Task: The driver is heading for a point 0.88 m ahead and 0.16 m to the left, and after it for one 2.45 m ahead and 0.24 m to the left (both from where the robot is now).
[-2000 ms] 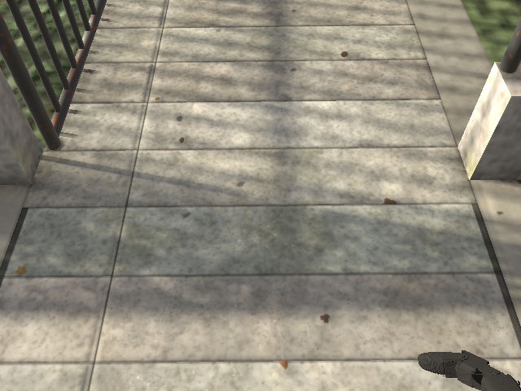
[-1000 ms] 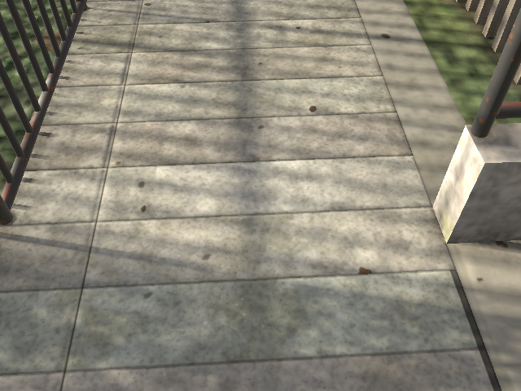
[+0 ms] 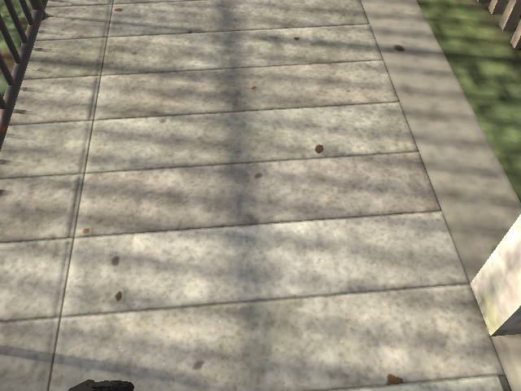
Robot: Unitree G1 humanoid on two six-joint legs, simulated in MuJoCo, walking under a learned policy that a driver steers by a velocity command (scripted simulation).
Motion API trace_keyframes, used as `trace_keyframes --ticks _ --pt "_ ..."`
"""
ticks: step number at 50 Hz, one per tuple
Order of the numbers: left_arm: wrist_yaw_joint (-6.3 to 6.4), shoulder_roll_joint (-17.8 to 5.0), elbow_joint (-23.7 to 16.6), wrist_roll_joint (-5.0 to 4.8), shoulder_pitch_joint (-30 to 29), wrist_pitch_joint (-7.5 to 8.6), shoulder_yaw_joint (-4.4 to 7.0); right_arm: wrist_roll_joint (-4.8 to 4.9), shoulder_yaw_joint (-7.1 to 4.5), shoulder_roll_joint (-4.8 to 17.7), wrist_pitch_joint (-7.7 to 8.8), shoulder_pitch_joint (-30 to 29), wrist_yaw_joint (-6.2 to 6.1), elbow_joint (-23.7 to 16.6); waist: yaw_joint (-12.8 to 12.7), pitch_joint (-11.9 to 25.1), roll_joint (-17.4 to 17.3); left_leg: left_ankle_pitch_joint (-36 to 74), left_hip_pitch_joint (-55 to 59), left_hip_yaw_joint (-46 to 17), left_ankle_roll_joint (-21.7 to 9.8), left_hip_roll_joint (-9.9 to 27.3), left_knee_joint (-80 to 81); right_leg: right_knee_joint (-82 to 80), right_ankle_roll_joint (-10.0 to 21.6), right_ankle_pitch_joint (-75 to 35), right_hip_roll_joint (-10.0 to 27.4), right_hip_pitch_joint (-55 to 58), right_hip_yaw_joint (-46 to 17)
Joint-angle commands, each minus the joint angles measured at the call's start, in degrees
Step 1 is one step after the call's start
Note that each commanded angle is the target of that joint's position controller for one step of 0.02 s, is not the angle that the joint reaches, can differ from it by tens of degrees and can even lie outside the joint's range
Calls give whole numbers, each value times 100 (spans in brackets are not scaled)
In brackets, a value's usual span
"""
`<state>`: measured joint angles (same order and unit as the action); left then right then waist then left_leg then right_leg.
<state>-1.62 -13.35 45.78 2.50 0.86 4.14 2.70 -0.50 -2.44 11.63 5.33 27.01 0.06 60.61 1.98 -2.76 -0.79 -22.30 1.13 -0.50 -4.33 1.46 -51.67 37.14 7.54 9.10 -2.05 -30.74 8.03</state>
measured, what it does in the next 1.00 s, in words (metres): walks ahead, turning left: left foot, then right foot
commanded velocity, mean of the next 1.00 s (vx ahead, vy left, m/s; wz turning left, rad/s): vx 0.99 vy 0.00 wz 0.28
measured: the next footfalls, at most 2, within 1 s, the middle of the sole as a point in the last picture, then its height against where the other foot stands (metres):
left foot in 0.42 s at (232, 320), level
right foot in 0.86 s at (290, 186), level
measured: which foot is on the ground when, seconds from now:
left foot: up 0.00-0.40, down 0.42-0.86, up 0.88-1.00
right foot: down 0.00-0.44, up 0.46-0.84, down 0.86-1.00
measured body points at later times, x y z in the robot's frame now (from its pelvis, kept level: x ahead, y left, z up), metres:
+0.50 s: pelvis +0.47 +0.02 +0.01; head +0.51 +0.02 +0.45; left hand +0.45 +0.28 -0.13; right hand +0.63 -0.23 -0.11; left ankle +0.58 +0.08 -0.71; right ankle +0.22 -0.09 -0.59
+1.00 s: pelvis +0.96 +0.00 +0.02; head +0.99 +0.01 +0.47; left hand +1.01 +0.30 -0.08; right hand +1.10 -0.26 -0.10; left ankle +0.80 +0.08 -0.59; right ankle +1.02 -0.10 -0.71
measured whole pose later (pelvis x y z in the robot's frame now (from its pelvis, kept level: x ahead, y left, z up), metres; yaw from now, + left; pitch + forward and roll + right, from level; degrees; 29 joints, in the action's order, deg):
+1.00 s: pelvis +0.96 +0.00 +0.02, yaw +18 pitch +2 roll -1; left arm 0.1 -15.6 45.4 3.5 10.4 5.2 2.2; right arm -0.7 -4.6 19.0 3.7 17.3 1.1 49.1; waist 1.5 -1.5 -2.0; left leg -16.6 -23.4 -2.2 -6.7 -0.1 -73.1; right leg 30.3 0.0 13.2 1.9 -18.8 5.6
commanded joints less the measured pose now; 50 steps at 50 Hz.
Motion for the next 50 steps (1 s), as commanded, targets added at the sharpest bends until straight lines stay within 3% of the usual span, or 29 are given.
trace_keyframes --ticks 1,2,5,9,12,14,17,19,20,21,22,23,24,26,28,30,32,34,37,40,41,42,43,44,45,46,47,48,50 --pt "19 -1018 438 0 1778 45 378 120 -153 772 224 -693 34 -863 -745 1035 423 736 -4506 -483 -385 95 -3396 -2394 759 3072 2064 4378 -4326" --pt "13 -696 528 2 1665 108 302 71 -104 634 230 -820 50 -912 -545 605 -130 959 -4227 -461 -385 328 -2992 -2491 672 2150 1882 3444 -3599" --pt "78 -291 782 -76 1641 237 132 -188 0 223 -37 -775 216 -1006 41 133 151 976 -3615 -479 -183 660 -2289 -2903 402 1734 1352 1951 -2478" --pt "57 -464 897 -183 2152 355 114 -225 67 362 -163 -2048 305 -1559 -99 -628 165 1779 -4560 32 83 855 -1136 -3520 444 661 1032 1699 -1625" --pt "38 -462 906 -260 2430 430 77 -147 172 331 -87 -2875 373 -1878 -278 -806 88 2908 -3762 514 91 630 735 -3763 301 -952 732 1497 -948" --pt "80 -696 966 -316 2690 475 90 -65 216 302 -76 -3125 393 -1955 -365 -748 154 3489 -3269 696 -42 413 1436 -4016 213 -2121 907 1959 -802" --pt "143 -919 1075 -248 2875 421 87 -84 161 572 -51 -3214 296 -2019 -327 -426 347 3149 -3090 948 -280 -62 2068 -3414 73 -4875 1082 3561 -537" --pt "249 -1199 1118 -79 2864 280 138 -89 37 874 -68 -2367 194 -1853 160 320 770 2190 -2220 931 -436 -505 2026 -1928 -16 -6770 1277 4199 -501" --pt "310 -1323 1118 3 2737 179 180 -75 -77 1097 -82 -1284 109 -1535 669 894 887 1703 -1198 816 -538 -606 1992 -617 -25 -6861 1340 4088 -481" --pt "331 -1312 1056 22 2473 112 198 -129 -200 1324 -108 -95 11 -1183 1260 1362 809 1421 92 601 -662 -338 2128 1064 -38 -5930 1163 3352 -382" --pt "237 -654 843 -65 2599 140 69 -283 -359 1829 -127 567 -88 -1063 1139 1947 -143 -297 1628 -1006 -926 1013 1959 3401 -46 -2695 551 1556 -398" --pt "107 -202 666 -399 3176 276 -26 -292 -426 1933 -122 293 22 -1045 421 2691 -1705 -1400 2644 -4459 -1572 2145 3183 5110 -187 1605 -387 -341 -1163" --pt "181 -645 527 -359 2424 300 38 -211 -396 1516 -106 -315 105 -1091 435 1882 -681 -1332 2116 -4154 -1348 1807 3600 5136 6 1096 106 -1020 -1434" --pt "150 -545 305 -227 1613 320 -5 -186 -236 836 -7 -733 132 -939 142 580 333 10 293 -2654 -1100 1391 3843 4321 -6 522 575 -913 -1303" --pt "32 -296 130 37 1583 171 -76 -110 -110 550 28 -722 69 -740 -318 204 83 258 -865 -2075 -998 922 4087 3751 -208 539 833 -474 -1274" --pt "-59 -189 -71 124 1242 64 -131 14 -97 573 95 -569 36 -650 -409 -157 43 293 -1335 -1741 -1050 646 4414 3251 -464 573 1010 -696 -1122" --pt "-110 -322 -491 126 462 45 -185 43 -153 827 154 -428 32 -682 -330 -569 -12 715 -1786 -1589 -1238 614 4847 2189 -753 56 1093 -894 -889" --pt "-159 -362 -725 38 -171 83 -244 33 -200 907 180 -445 57 -769 -217 -704 60 1492 -2192 -1170 -1074 272 4967 778 -885 -854 901 -231 -681" --pt "-167 -433 -872 -103 -547 111 -265 120 -316 1282 224 -165 93 -802 -8 -469 -101 2832 -1825 -1179 -880 391 5020 -228 -827 -1893 565 774 -560" --pt "-13 -794 -943 -93 -435 119 -153 91 -366 1430 156 -20 55 -825 -57 -20 -243 4497 -436 -1244 -637 492 3992 -815 -676 -1304 331 1015 -691" --pt "53 -998 -808 -94 115 145 -60 53 -400 1576 127 -10 33 -839 -294 440 -334 5258 -238 -1248 -522 484 3177 -791 -602 -797 182 1664 -695" --pt "149 -1193 -540 -102 1141 168 48 -2 -442 1729 86 -170 26 -883 -825 1003 -327 5281 -522 -1159 -418 303 1871 -760 -563 -388 155 2769 -645" --pt "282 -1516 -326 -17 2298 172 184 -37 -420 1563 90 -407 37 -1013 -1389 1621 -259 4326 -1543 -1110 -349 25 249 -428 -517 326 805 4217 -1104" --pt "362 -1965 -244 234 3038 177 294 33 -201 545 120 -235 35 -1305 -1283 2425 1181 326 -2936 -783 -355 -457 -1896 -794 -484 2480 2438 5447 -3063" --pt "261 -2127 -319 219 2477 132 355 356 -131 476 105 340 32 -1611 -624 2957 2579 -522 -4029 -651 -356 -652 -3005 -2287 -20 3392 3171 5616 -5941" --pt "217 -1396 -454 153 1763 97 266 194 -173 861 -12 -237 -33 -1466 -584 1826 1378 150 -4486 -530 -396 -134 -3167 -2372 -61 3924 2771 4740 -5070" --pt "188 -920 -427 95 1477 112 158 70 -171 875 -50 -622 27 -1467 -582 1042 685 653 -4464 -418 -341 65 -2816 -2289 -83 2825 2430 3870 -3928" --pt "179 -790 -318 118 1449 123 133 -10 -174 816 -83 -794 98 -1456 -511 725 358 783 -4254 -425 -281 206 -2531 -2321 -117 1790 2138 3282 -3157" --pt "161 -494 54 70 1790 221 35 -170 -97 494 -213 -951 240 -1613 -260 442 600 793 -3993 -511 -202 366 -2240 -2418 -123 705 1822 2668 -2232"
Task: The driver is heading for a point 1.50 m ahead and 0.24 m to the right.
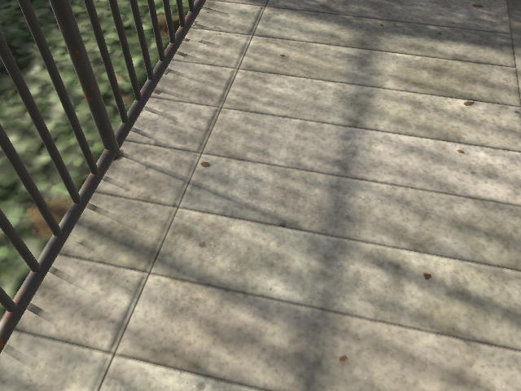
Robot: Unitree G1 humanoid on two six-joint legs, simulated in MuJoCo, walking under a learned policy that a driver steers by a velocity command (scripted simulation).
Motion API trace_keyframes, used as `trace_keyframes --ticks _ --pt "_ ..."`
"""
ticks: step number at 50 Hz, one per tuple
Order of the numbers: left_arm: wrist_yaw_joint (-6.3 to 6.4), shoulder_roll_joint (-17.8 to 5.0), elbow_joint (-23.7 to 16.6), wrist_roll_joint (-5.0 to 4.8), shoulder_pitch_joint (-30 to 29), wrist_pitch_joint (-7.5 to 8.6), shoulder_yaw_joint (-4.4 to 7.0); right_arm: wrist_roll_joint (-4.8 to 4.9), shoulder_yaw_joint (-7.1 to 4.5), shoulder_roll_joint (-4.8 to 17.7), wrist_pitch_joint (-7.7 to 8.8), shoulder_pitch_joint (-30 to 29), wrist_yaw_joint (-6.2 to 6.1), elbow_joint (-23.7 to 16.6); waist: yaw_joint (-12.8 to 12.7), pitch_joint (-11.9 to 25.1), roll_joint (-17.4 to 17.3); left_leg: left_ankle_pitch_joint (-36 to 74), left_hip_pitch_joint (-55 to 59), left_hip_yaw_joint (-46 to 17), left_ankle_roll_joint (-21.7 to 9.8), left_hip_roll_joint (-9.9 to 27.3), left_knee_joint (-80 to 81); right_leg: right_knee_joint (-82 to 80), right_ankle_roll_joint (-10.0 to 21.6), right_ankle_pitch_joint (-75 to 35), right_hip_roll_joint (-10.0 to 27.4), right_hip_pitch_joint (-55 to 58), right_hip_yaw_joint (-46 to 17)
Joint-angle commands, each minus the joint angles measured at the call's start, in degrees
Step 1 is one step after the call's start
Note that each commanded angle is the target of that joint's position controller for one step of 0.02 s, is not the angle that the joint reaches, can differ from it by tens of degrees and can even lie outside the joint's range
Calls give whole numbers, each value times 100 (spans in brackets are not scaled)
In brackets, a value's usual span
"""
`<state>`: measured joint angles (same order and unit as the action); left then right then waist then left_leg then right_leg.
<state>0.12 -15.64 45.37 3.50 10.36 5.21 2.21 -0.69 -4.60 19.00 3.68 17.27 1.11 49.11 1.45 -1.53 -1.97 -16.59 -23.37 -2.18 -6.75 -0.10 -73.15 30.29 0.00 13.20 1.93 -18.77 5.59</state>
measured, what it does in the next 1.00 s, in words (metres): walks ahead, turning right: left foot, then right foot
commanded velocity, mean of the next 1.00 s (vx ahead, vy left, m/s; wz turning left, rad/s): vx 1.00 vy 0.00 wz -0.30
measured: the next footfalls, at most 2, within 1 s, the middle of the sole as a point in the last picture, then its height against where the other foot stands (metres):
left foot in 0.30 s outside the picture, level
right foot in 0.76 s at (271, 238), level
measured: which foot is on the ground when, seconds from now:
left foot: up 0.00-0.28, down 0.30-0.72, up 0.74-1.00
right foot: down 0.00-0.28, up 0.30-0.74, down 0.76-1.00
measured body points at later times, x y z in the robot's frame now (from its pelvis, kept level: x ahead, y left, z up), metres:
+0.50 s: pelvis +0.47 +0.04 +0.00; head +0.49 +0.05 +0.45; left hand +0.55 +0.31 -0.12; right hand +0.51 -0.24 -0.12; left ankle +0.43 +0.09 -0.73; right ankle +0.48 -0.11 -0.64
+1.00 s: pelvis +0.96 +0.00 +0.00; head +0.98 +0.00 +0.45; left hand +1.02 +0.28 -0.13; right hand +1.12 -0.28 -0.05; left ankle +1.16 +0.15 -0.66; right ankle +0.88 +0.00 -0.73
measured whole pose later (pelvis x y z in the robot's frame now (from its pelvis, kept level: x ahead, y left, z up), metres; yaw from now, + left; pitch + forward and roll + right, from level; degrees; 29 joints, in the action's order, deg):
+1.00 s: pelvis +0.96 +0.00 +0.00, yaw -21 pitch +1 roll -1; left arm -0.5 -17.3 51.0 0.1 27.3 3.0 4.0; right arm -3.5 2.2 13.1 4.3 0.6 0.9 34.4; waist -4.1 -1.1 0.1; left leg -10.3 -41.5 -6.2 3.5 8.7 -54.8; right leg 20.7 10.5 15.6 -13.0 -4.4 -6.6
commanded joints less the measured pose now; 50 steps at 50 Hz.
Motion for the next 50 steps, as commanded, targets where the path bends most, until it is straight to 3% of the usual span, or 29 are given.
trace_keyframes --ticks 1,6,8,10,12,14,15,16,17,18,19,20,22,24,25,28,29,30,32,35,37,38,39,40,41,42,44,46,50 --pt "-51 -181 228 -106 957 186 61 -157 155 -339 -108 -111 170 -563 -146 236 755 210 -1643 -344 61 529 19 -1814 637 -98 1359 1427 -1739" --pt "-82 -379 400 -222 874 336 63 -174 307 -176 -100 -1425 345 -1200 8 -466 485 1377 -1754 -3 172 429 2136 -2584 636 -1345 968 908 -234" --pt "-86 -680 508 -292 1171 355 100 -154 376 -169 -63 -1904 431 -1368 -95 -646 315 1882 -840 544 44 255 3101 -3174 695 -1958 1043 635 29" --pt "-73 -904 664 -352 1391 326 110 -169 377 -77 -52 -2030 396 -1375 -70 -726 244 1942 -612 720 -109 85 3565 -3108 732 -3403 1114 1268 253" --pt "-15 -1246 769 -267 1593 228 159 -235 325 149 -45 -1669 298 -1299 215 -127 694 1362 -34 955 -293 -344 3749 -2045 730 -6283 1253 2231 432" --pt "77 -1442 727 -232 1390 16 196 -229 139 504 -46 249 144 -657 1124 867 956 796 1966 893 -505 -619 3986 568 620 -7005 1196 2005 532" --pt "85 -1281 625 -212 1375 -16 153 -284 -28 911 -84 1184 3 -347 1431 1319 751 40 3508 266 -587 -116 3971 2344 578 -5333 954 778 469" --pt "-56 -233 411 -249 1901 14 -45 -375 -162 1453 -88 1071 -130 -344 649 1689 -992 -1346 4840 -2236 -861 1580 4367 4675 427 911 8 -1358 265" --pt "-55 -681 224 -399 1771 114 49 -282 -196 1453 -72 1052 -103 -463 709 2350 -813 -1560 5090 -4503 -1189 2082 5399 5686 517 1435 -417 -2259 -921" --pt "-23 -797 70 -442 1055 129 87 -211 -156 1096 -34 645 -73 -359 565 1263 -108 -851 4343 -3456 -1011 1862 5582 5527 576 691 1 -2701 -1076" --pt "-42 -636 54 -402 921 139 26 -172 -91 763 32 392 -48 -298 347 583 208 -113 3342 -2701 -913 1720 5708 5090 564 365 196 -2560 -1009" --pt "-65 -537 141 -344 909 72 13 -212 -32 490 103 110 -30 -278 86 257 477 261 2585 -2094 -692 1476 5867 4701 542 259 380 -2216 -1080" --pt "-171 -299 304 -214 1317 -172 -29 -174 106 20 227 93 -20 -193 -275 123 154 555 1632 -1356 -490 1346 6241 4322 433 211 563 -1545 -1130" --pt "-260 -178 220 -203 941 -342 -16 -8 137 -76 358 185 -18 -23 -355 -275 70 958 1484 -560 -156 1066 6559 4034 412 -48 636 -1938 -1044" --pt "-291 -125 35 -214 631 -364 -42 0 117 54 421 287 -7 -13 -305 -385 -122 1480 1384 -280 -73 1118 6698 3743 404 -377 652 -2074 -949" --pt "-339 -117 -178 -327 -150 -334 -79 -36 165 -63 486 322 15 41 -189 -559 57 3165 1413 967 329 534 6800 2768 489 -1494 321 -2096 -390" --pt "-385 -30 -376 -310 -387 -291 -137 -13 171 61 527 372 1 23 -225 -641 -103 3794 1339 1141 368 711 6780 2168 561 -1830 384 -1919 -217" --pt "-439 -132 -451 -290 -731 -256 -122 -12 192 5 528 493 -10 75 -112 -749 85 4352 1465 1333 476 715 6854 1728 626 -2103 263 -1800 59" --pt "-490 -173 -490 -264 -925 -226 -122 35 190 208 541 698 -97 131 -98 -580 45 5804 1991 1566 647 736 6715 1082 810 -2531 -166 -1308 510" --pt "-457 -603 -225 -245 168 -295 16 -47 43 872 336 505 -386 -3 -828 290 -440 8442 2811 1610 829 1048 4890 869 982 -1598 -790 -88 682" --pt "-309 -1147 435 -245 2560 -330 308 -179 -40 1048 108 -265 -438 -257 -2033 1119 -409 7924 1841 1410 710 1135 1547 663 1419 -843 -758 2198 30" --pt "-154 -1282 545 -348 2606 -362 423 -191 17 646 113 -427 -321 -259 -1832 812 437 2401 597 1371 599 181 -768 487 1615 -470 -372 2764 -607" --pt "-114 -1697 457 -291 2076 -429 497 -249 278 -255 267 -204 -263 -751 -884 685 1562 -1320 -1586 754 730 -432 -2568 896 2148 -1942 371 3466 -2491" --pt "-83 -1873 224 -247 1814 -464 562 -80 373 -139 399 -20 -187 -1236 -744 1707 1563 -1218 -2746 -308 727 -350 -2757 -835 3071 436 1201 4297 -4888" --pt "-39 -1337 98 -226 1542 -459 493 -159 368 219 501 -387 -158 -1180 -713 907 288 -606 -2908 -461 607 25 -2003 -1756 2711 1488 1247 3474 -5204" --pt "-42 -1040 144 -241 1262 -445 417 -189 330 305 488 -590 -133 -1145 -396 222 -364 -277 -2515 -378 607 265 -1353 -1899 2308 1302 984 2334 -4589" --pt "1 -961 91 -292 1088 -276 362 -369 393 221 256 -557 -129 -1192 38 -215 -541 -367 -1839 -361 861 552 -573 -1918 2201 183 574 889 -3858" --pt "-15 -977 35 -340 976 -122 332 -402 458 102 39 -783 -90 -1340 162 -420 -457 -378 -1248 -112 1056 745 470 -2117 2068 -137 89 -212 -3106" --pt "-68 -1115 -2 -387 1237 -42 431 -182 594 -128 37 -1996 27 -1868 -365 -439 78 1712 -475 297 1062 526 2904 -2108 1628 -1761 -440 -427 -2487"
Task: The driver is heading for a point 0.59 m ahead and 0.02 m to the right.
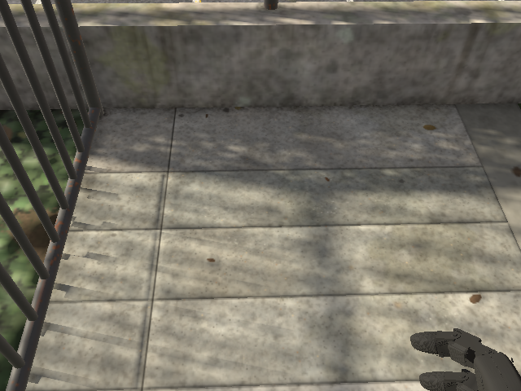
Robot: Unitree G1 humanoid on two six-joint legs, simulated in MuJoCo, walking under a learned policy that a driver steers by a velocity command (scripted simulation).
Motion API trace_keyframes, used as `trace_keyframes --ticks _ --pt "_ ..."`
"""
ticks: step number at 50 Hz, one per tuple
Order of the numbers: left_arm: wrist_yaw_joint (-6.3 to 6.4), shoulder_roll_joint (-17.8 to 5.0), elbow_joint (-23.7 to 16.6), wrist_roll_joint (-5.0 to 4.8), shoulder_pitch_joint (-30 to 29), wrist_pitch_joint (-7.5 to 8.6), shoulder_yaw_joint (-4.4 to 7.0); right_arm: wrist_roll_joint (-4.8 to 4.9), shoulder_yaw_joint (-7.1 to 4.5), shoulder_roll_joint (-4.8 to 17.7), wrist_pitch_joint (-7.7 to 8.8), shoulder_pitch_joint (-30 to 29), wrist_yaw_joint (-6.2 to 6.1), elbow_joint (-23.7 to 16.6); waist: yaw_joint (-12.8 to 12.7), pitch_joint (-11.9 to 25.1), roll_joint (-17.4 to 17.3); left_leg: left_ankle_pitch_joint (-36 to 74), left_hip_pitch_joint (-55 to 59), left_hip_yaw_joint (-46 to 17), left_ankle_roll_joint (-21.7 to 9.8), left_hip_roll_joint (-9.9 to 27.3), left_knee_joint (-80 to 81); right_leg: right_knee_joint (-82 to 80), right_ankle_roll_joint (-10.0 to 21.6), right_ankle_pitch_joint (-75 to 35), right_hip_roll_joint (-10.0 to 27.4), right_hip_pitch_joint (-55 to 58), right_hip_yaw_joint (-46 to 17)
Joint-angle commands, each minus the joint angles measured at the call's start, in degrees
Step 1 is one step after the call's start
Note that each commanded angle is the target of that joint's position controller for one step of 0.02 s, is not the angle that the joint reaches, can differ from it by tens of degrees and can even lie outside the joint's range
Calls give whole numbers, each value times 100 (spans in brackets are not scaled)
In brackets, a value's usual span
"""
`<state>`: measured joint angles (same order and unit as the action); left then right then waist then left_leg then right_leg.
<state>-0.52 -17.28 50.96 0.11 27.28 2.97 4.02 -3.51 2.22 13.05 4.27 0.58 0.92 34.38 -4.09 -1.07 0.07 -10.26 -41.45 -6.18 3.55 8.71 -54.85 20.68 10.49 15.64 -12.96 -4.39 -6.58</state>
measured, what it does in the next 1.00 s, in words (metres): walks ahead, turning right: left foot, then right foot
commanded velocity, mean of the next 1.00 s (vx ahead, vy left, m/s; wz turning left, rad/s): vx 0.60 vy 0.00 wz -0.41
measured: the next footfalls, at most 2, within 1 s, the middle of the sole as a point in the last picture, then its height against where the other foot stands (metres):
left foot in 0.16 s outside the picture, level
right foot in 0.60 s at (343, 317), level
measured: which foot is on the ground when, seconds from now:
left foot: up 0.00-0.14, down 0.16-0.58, up 0.60-0.98, down 1.00-1.00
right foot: down 0.00-0.18, up 0.20-0.58, down 0.60-1.00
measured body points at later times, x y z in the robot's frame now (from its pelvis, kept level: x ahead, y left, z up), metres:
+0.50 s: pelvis +0.45 +0.02 +0.00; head +0.48 +0.01 +0.45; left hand +0.78 +0.13 -0.05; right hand +0.27 -0.21 -0.12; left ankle +0.35 +0.19 -0.73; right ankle +0.59 -0.14 -0.68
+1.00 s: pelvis +0.69 -0.06 +0.00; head +0.70 -0.07 +0.45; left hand +0.88 +0.14 -0.12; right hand +0.73 -0.36 -0.11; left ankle +0.81 +0.05 -0.73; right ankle +0.66 -0.14 -0.73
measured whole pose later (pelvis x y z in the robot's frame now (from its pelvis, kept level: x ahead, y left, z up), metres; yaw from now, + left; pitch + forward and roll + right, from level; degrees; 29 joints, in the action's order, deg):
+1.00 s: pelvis +0.69 -0.06 +0.00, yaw -23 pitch +1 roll -2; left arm -0.8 -13.2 49.1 0.6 11.8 2.2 1.2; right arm -0.5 -1.3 15.1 1.3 7.5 -2.6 45.9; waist -1.9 0.3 -3.1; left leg -6.4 -24.0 -4.1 2.2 3.9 -32.9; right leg 24.8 4.2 11.8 -6.8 -14.2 -0.6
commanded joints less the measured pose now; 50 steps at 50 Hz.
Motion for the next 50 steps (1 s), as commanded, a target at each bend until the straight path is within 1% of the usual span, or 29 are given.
trace_keyframes --ticks 1,5,6,7,8,9,10,11,12,13,15,17,20,22,24,25,26,29,30,31,32,33,34,35,36,38,41,47,50 --pt "-35 -1028 -533 -70 -268 159 298 131 -80 471 -16 -460 69 -408 -22 -374 -61 1440 1424 736 -23 -491 1455 -1062 466 -2459 1080 -1463 -1314" --pt "4 -1115 -562 -18 -186 123 349 167 -187 849 45 -503 -66 -530 -48 -56 356 1190 1818 563 -189 -808 2521 -322 158 -3661 1319 -221 -1649" --pt "29 -1216 -599 3 -308 122 376 168 -295 1069 69 -69 -103 -414 186 246 307 914 2427 521 -240 -955 2636 281 -8 -4369 1315 -66 -1684" --pt "35 -1378 -619 1 -421 145 415 250 -419 1276 86 833 -147 -180 648 981 341 685 3557 521 -306 -999 2556 1342 -167 -4684 1242 -79 -1542" --pt "2 -1406 -767 45 -890 197 413 228 -581 1592 89 2226 -228 158 1428 1609 325 177 5033 397 -420 -655 2316 2774 -259 -4173 1037 -820 -1362" --pt "-1 -519 -970 111 -1091 271 173 37 -710 1910 100 3421 -346 371 1712 2253 -813 -1866 6466 -951 -513 728 2318 4856 -184 -334 718 -2005 -934" --pt "-28 -131 -1352 -262 -251 240 -19 -95 -809 2305 39 2606 -275 232 783 2937 -2879 -3194 7115 -4577 -1102 2083 3779 6181 -366 1528 403 -3586 -297" --pt "50 -611 -1031 -36 -614 131 -11 -38 -760 1583 -26 1883 -236 48 866 1896 -1520 -4056 6206 -4212 -1171 1634 3999 6373 -327 714 987 -4111 -91" --pt "-23 -718 -1051 108 -1059 106 32 50 -639 1076 -22 1568 -219 84 868 1050 -757 -3410 5261 -3041 -1126 1255 3905 5989 -401 181 1211 -4066 56" --pt "-96 -696 -1068 177 -1268 65 2 -38 -607 973 -25 1634 -192 301 785 662 -304 -2142 4710 -2406 -1119 1080 3908 5910 -418 50 1339 -3925 119" --pt "-239 -350 -1285 259 -1479 -28 -109 -7 -557 850 88 2034 -163 740 555 194 -359 -960 3889 -1499 -1105 775 4056 5603 -424 155 1509 -3783 -35" --pt "-274 -152 -1411 247 -1606 -112 -204 141 -535 737 229 2177 -63 1019 348 -35 -473 -189 3725 -999 -1092 717 4299 5318 -429 308 1526 -4019 -153" --pt "-311 -267 -1729 255 -2247 -108 -260 190 -546 862 311 2025 -13 1137 202 -526 -467 1339 3378 30 -1090 558 4774 4351 -535 -386 1452 -4255 -8" --pt "-371 -187 -1790 254 -2453 -10 -350 217 -525 868 324 1756 26 1146 80 -623 -304 3056 2825 1072 -886 88 4803 2843 -587 -1322 1341 -3217 586" --pt "-483 -34 -1771 207 -2794 66 -412 373 -504 977 391 2211 54 1340 354 -464 -305 3342 2499 1302 -867 41 5067 1857 -597 -2429 1086 -1827 1144" --pt "-462 -78 -1698 221 -2674 69 -401 399 -534 1178 386 2315 43 1428 294 -394 -458 3898 2855 1330 -857 89 4888 1604 -545 -2451 975 -1593 1174" --pt "-372 -314 -1868 -204 -2733 190 -248 648 -706 1807 350 2296 -137 1342 218 28 -743 4762 3838 1195 -875 249 4295 1558 -534 -2036 973 -1791 850" --pt "-259 -709 -1410 -20 -1265 225 -40 558 -672 1686 69 2254 -295 1419 -557 833 -649 5467 4320 1341 -508 167 1888 384 -240 -2840 908 -341 839" --pt "-158 -1144 -1242 141 -760 141 84 335 -585 1333 70 2406 -327 1164 -572 1507 117 2567 2762 1270 -299 -248 -101 1086 16 -4979 1881 1653 -347" --pt "-109 -1334 -1358 331 -1001 138 -11 238 -310 483 133 3644 -168 1238 279 2795 1526 -2784 947 434 -59 -1110 -2453 1526 1132 -7635 3603 3515 -2689" --pt "-134 -928 -1362 250 -767 81 6 419 -434 1126 188 3606 -95 1506 -177 3705 664 -2727 1161 -627 -130 -1049 -2844 1150 1441 -6858 3581 3255 -2908" --pt "-155 -839 -1348 113 -1289 80 -17 553 -494 1249 175 2885 -110 1261 12 2597 465 -2416 903 -262 -95 -729 -2523 834 1312 -6233 3264 2225 -2138" --pt "-150 -598 -1312 -38 -1701 106 -63 489 -494 1193 154 2308 -210 1128 167 1568 -6 -2056 676 12 -35 -492 -2031 569 1008 -5664 2929 1171 -1610" --pt "-135 -419 -1285 -45 -1868 135 -124 429 -518 1127 85 2102 -295 1148 316 1025 -189 -1833 779 105 25 -380 -1749 320 839 -5447 2726 335 -1298" --pt "-142 -320 -1261 -6 -1932 168 -146 406 -549 1113 -9 2170 -314 1147 503 879 -192 -1665 1130 110 47 -302 -1546 98 788 -5372 2589 -319 -1077" --pt "-167 -286 -1081 79 -1907 183 -144 362 -505 743 -98 2256 -341 1093 723 890 62 -1395 1675 104 62 -235 -999 -163 729 -5348 2495 -1031 -709" --pt "-87 -276 -942 125 -2066 139 -126 319 -472 556 -173 2006 -380 1049 768 928 319 -742 1994 234 71 -280 109 -257 598 -5334 2224 -1434 -89" --pt "-16 -295 -567 95 -1820 -5 -127 349 -497 732 -294 1022 -385 945 438 704 455 197 2432 237 -45 -467 1612 -282 293 -3146 2159 -1362 -155" --pt "-3 -165 -399 -19 -1692 -24 -181 236 -516 795 -243 960 -360 963 538 550 328 1082 3047 261 -315 -510 2945 155 -150 -1816 1900 -1352 -268"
